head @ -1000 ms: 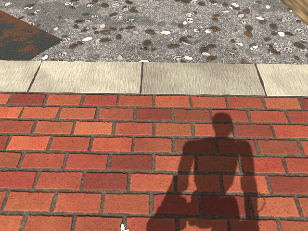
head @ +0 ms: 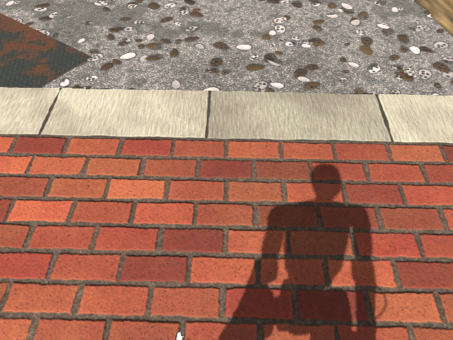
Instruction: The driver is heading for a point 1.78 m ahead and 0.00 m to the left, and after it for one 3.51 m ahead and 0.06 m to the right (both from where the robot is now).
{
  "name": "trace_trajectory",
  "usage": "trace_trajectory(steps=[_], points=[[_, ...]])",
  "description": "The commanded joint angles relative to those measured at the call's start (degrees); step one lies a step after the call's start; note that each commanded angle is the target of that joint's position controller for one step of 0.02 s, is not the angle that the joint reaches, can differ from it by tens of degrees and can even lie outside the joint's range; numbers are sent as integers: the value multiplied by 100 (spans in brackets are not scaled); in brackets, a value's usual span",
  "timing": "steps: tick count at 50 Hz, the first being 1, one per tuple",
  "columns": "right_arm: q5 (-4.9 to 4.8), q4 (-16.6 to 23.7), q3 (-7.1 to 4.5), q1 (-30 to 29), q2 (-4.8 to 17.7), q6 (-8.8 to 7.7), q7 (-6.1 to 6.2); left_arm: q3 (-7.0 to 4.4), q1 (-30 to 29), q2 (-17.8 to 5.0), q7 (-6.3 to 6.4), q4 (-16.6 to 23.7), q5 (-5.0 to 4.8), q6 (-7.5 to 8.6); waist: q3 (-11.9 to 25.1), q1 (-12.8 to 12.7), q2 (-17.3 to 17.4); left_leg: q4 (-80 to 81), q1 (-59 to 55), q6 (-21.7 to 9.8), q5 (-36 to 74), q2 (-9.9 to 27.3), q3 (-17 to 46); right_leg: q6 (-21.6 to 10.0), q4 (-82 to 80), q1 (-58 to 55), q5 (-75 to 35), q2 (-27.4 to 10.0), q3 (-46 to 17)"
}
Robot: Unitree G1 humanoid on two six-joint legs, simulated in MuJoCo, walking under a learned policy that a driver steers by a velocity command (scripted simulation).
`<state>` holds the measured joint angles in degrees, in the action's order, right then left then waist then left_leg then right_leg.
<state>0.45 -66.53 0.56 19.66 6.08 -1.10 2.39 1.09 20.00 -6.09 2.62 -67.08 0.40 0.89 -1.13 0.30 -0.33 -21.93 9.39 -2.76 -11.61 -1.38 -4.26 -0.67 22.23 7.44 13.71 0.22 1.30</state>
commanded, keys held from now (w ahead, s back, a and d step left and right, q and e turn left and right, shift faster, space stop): no key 0.74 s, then w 0.26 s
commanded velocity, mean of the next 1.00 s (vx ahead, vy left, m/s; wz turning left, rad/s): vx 0.05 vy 0.00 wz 0.00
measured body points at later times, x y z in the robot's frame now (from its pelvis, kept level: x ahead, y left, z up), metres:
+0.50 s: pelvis +0.01 +0.00 +0.00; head +0.01 +0.01 +0.45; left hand -0.04 +0.20 -0.16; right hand -0.03 -0.20 -0.16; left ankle +0.00 +0.09 -0.74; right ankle -0.02 -0.11 -0.74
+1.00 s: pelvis +0.04 -0.01 +0.00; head +0.04 -0.02 +0.45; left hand +0.04 +0.21 -0.15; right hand -0.06 -0.22 -0.16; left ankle +0.00 +0.09 -0.74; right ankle +0.02 -0.10 -0.71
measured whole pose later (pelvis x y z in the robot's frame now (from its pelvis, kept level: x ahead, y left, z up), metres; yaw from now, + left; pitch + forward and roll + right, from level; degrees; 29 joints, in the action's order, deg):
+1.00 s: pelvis +0.04 -0.01 +0.00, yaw -1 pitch +0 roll +1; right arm 1.1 -66.2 -2.7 26.8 8.9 -1.4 1.5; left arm -0.7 19.9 -7.0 -0.1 -62.4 1.8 2.2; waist 1.0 1.9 1.6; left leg -20.9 6.4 -3.7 -15.3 -1.6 -3.5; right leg -3.9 43.4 18.6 25.2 -0.9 4.2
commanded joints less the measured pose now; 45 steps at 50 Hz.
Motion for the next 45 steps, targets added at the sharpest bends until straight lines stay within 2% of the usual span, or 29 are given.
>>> trace_trajectory(steps=[1,37,38,40,41,43,44,45], points=[[0,9,-49,500,362,-17,10,-42,523,-333,10,-6,0,12,-447,0,23,465,47,-54,384,702,743,-166,-405,403,-548,-549,-518],[-3,45,-68,571,334,-51,17,-57,579,-294,19,-32,0,7,-464,-3,15,450,-77,-91,691,697,748,-113,-353,304,-683,-571,-477],[-1,35,-67,609,328,-46,14,-52,616,-271,18,-46,10,4,-357,8,33,511,-128,-105,224,654,752,-124,-366,279,-372,-516,-443],[-7,55,-161,649,543,4,9,-98,609,-331,5,6,49,-12,-450,40,237,601,-48,-256,-1245,593,901,-198,-8,530,683,-225,-201],[-3,48,-230,765,678,44,-1,-116,555,-326,-18,79,81,-21,-567,95,423,719,-9,-424,-2291,702,1157,-252,363,884,1318,-51,-40],[11,-22,-345,1233,868,96,-28,-114,245,-221,-100,318,189,-11,-968,313,750,1327,-63,-879,-3792,1452,2175,-296,1316,1837,1645,103,344],[27,-50,-380,1362,878,94,-43,-108,48,-177,-141,456,231,26,-1119,383,819,1584,137,-1108,-3918,1825,2652,-317,1792,1966,1427,-47,367],[72,-35,-393,1344,860,67,-56,-132,-123,-226,-181,583,218,73,-1177,371,739,1746,233,-1244,-3669,2013,2870,-334,2220,2142,1396,-184,253]])
Keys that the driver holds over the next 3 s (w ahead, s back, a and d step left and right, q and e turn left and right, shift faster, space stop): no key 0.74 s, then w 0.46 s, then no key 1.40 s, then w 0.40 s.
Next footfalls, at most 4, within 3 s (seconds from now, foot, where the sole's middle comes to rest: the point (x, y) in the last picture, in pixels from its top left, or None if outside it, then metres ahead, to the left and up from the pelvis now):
1.10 right None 0.12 -0.12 -0.78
1.50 left None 0.38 0.02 -0.78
1.82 right None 0.33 -0.18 -0.78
2.94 left None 0.50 0.05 -0.78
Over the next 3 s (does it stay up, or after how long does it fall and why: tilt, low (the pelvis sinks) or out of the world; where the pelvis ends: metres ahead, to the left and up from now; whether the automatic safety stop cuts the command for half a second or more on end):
stays up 0.43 -0.03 -0.02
